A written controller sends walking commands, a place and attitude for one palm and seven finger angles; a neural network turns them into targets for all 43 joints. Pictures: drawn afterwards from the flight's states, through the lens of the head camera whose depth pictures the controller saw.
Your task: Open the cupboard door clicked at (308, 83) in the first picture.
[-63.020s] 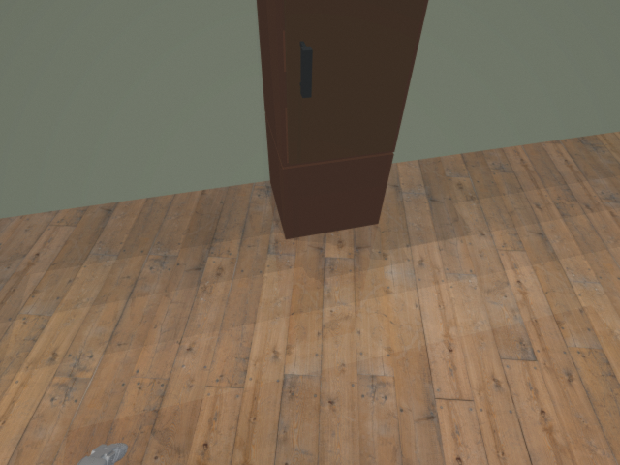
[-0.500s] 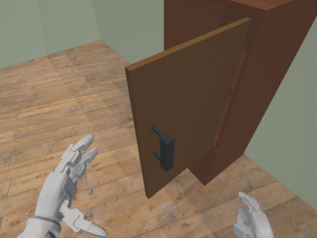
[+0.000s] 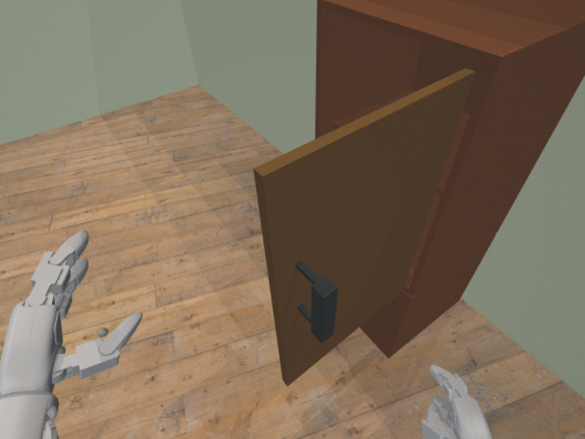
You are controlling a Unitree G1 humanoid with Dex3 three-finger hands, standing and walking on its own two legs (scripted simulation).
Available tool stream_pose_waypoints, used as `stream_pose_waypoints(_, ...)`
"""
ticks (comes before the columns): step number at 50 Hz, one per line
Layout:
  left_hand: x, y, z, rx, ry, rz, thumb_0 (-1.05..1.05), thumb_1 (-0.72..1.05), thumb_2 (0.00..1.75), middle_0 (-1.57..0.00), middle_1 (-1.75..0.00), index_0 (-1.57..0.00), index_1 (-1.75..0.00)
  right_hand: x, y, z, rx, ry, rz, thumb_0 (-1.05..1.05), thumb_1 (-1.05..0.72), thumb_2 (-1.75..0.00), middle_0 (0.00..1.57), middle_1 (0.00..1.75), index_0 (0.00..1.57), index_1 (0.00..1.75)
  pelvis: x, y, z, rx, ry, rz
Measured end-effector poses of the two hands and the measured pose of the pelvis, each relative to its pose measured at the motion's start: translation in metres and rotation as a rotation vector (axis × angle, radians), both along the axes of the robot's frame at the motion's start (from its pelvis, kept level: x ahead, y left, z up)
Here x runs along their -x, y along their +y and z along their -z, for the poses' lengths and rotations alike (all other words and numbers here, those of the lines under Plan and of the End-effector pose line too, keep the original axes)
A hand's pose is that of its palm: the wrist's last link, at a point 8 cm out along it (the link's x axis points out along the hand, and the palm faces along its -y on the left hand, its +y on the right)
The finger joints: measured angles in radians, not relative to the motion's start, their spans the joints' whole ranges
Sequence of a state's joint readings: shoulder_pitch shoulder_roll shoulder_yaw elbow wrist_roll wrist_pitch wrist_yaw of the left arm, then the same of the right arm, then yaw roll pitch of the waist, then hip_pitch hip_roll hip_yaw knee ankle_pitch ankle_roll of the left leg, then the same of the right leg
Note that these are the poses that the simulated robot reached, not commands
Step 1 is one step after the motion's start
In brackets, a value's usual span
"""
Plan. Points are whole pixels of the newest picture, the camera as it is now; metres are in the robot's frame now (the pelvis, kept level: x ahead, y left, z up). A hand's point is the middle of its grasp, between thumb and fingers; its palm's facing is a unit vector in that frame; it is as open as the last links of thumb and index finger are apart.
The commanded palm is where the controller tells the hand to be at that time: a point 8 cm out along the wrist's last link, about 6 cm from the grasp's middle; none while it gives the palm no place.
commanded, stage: draw the hand back to the body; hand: left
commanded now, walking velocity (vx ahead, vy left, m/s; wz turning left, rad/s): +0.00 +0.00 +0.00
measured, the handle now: (313, 301) +0.32 +0.01 +0.01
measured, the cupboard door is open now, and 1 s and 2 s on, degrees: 93 93 93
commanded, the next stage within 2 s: step back with the hand held close in 0.54 s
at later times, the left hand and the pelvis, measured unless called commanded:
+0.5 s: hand (92, 321) +0.19 +0.23 +0.15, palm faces +0.41 -0.81 -0.42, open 7.5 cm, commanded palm +0.14 +0.28 +0.17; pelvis +0.00 -0.02 +0.01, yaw +0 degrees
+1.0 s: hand (93, 329) +0.18 +0.23 +0.15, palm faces +0.30 -0.80 -0.53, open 7.4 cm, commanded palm +0.12 +0.28 +0.18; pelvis -0.02 -0.02 +0.01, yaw -1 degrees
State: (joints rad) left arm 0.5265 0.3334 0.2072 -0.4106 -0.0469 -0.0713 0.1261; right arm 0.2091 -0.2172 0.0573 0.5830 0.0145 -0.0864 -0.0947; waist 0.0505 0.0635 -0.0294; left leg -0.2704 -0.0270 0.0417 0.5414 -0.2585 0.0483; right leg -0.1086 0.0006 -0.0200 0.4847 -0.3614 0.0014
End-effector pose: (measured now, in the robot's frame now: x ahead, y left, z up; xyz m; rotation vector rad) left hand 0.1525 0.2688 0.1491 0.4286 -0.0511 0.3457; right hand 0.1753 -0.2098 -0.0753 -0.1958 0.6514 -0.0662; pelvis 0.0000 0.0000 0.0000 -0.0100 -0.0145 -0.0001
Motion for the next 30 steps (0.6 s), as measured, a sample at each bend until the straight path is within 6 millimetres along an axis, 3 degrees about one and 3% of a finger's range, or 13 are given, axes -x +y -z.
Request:
stream_pose_waypoints(12,0.001,0.023,-0.035,-0.092,-0.081,-0.096,0.01,0.72,0.82,-0.2,-0.3,-0.21,-0.3,-0.008,-0.017,-0.004,0.011,0.013,0.006,0.01,-0.91,-0.9,0.2,0.3,0.2,0.3,-0.005,-0.007,-0.006,-0.006,-0.019,0.003)
stream_pose_waypoints(21,0.001,0.007,-0.014,-0.024,-0.015,-0.088,0.01,0.86,0.88,-0.2,-0.3,-0.21,-0.3,-0.002,-0.032,-0.001,0.019,0.044,0.02,0.01,-0.91,-0.9,0.2,0.3,0.2,0.3,-0.004,-0.017,-0.007,-0.01,-0.024,0.001)
stream_pose_waypoints(30,0.003,-0.004,-0.031,-0.071,-0.06,-0.071,0.02,0.88,0.89,-0.21,-0.3,-0.21,-0.3,-0.002,-0.04,0.0,0.005,0.027,0.028,0.01,-0.91,-0.9,0.2,0.3,0.2,0.3,-0.003,-0.027,-0.007,-0.011,-0.038,0.0)
